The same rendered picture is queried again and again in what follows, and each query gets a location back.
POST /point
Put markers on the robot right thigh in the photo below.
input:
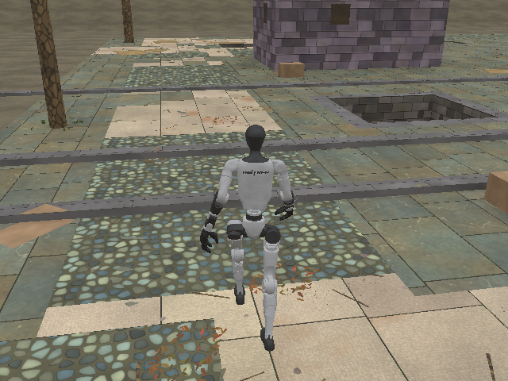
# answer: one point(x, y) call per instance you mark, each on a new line
point(271, 250)

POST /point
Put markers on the left robot upper arm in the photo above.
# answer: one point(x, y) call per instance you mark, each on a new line
point(226, 179)

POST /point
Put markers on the right robot upper arm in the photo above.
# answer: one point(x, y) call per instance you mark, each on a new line
point(283, 178)

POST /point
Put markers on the robot thigh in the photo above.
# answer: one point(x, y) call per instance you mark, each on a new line
point(235, 232)
point(271, 250)

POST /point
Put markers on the robot right forearm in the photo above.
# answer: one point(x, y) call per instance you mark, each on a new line
point(289, 205)

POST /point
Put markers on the right robot hand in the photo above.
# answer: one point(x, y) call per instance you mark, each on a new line
point(282, 209)

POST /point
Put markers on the left robot hand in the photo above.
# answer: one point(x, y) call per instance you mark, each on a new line
point(204, 240)

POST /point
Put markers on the robot left thigh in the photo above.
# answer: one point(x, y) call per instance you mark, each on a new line
point(235, 232)

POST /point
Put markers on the robot left forearm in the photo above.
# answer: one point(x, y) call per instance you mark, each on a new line
point(212, 217)

